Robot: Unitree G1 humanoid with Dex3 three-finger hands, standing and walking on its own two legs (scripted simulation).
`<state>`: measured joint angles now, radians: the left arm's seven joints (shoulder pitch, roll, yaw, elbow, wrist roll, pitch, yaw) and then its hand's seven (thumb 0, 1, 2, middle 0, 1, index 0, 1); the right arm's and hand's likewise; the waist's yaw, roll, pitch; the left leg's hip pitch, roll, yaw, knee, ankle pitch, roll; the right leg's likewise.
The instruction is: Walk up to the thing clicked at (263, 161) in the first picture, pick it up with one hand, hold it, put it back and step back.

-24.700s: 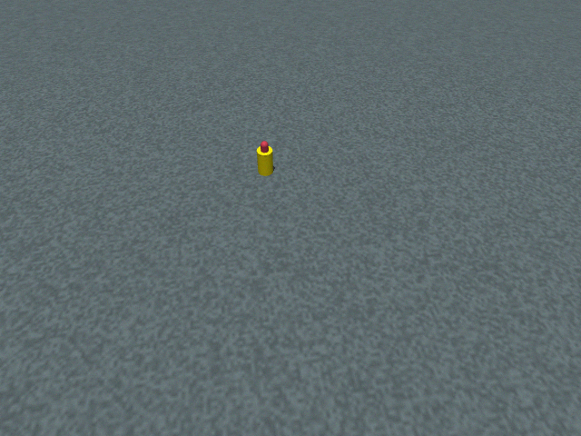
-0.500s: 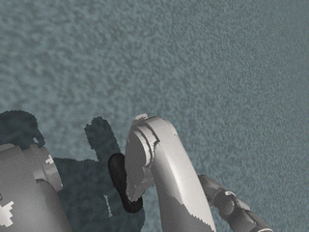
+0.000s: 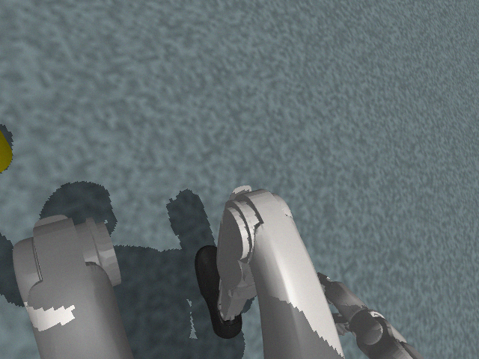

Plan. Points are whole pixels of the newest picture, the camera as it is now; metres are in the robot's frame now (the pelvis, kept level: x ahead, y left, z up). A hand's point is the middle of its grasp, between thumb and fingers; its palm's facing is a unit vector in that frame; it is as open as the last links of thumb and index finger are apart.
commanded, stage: rise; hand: left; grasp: from the side
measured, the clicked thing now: out of the picture +0.46 +0.32 -0.21
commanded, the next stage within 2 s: home in 0.04 s
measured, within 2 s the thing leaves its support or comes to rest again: neither
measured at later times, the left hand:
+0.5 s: hand out of the picture +0.31 +0.42 +0.02, palm faces +0.35 -0.79 -0.51, open 17.3 cm
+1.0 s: hand out of the picture +0.24 +0.29 +0.22, palm faces +0.36 -0.85 -0.39, open 17.1 cm
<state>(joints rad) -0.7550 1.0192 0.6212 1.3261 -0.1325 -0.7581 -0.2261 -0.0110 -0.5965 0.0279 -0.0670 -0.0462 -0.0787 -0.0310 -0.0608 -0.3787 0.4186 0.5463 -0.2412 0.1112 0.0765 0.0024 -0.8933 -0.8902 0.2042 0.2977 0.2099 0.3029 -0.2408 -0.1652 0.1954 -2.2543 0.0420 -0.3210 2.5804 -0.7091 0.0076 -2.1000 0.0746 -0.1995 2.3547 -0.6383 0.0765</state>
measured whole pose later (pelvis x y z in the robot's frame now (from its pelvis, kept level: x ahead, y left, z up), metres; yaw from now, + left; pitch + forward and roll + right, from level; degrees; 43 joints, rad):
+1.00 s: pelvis +0.07 -0.01 +0.33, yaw +14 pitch +23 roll -3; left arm 0.12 0.32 0.15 0.33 0.00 0.18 0.15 0.00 -0.48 0.09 -0.07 -0.06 -0.06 -0.06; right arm 0.18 -0.24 0.01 0.51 0.05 0.02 -0.11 0.01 -0.90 -0.90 0.20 0.30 0.21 0.30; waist -0.05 0.01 -0.17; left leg -1.21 0.06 -0.06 1.41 -0.59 -0.02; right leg -1.15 0.00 -0.06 1.35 -0.59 0.01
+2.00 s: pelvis +0.10 +0.00 +0.42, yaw +16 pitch +8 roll -2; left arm 0.47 0.20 -0.01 -0.01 -0.02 0.28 0.14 -0.01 -0.52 0.07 -0.06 -0.06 -0.06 -0.06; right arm 0.28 -0.21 0.02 0.50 0.02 -0.11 -0.17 0.02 -0.90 -0.90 0.20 0.30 0.21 0.30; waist -0.03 0.03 -0.11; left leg -0.63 0.05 -0.04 0.97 -0.48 -0.02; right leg -0.58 -0.01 -0.05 0.92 -0.47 0.01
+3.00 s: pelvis +0.10 +0.00 +0.42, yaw +16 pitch +8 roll -2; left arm 0.46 0.20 -0.01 0.00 -0.01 0.27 0.13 -0.01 -0.50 0.08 -0.06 -0.06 -0.06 -0.06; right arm 0.27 -0.20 0.02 0.52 0.01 -0.13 -0.17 0.02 -0.90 -0.90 0.20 0.30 0.21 0.30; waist -0.02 0.03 -0.10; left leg -0.62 0.05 -0.03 0.96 -0.47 -0.02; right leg -0.58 -0.01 -0.05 0.91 -0.47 0.01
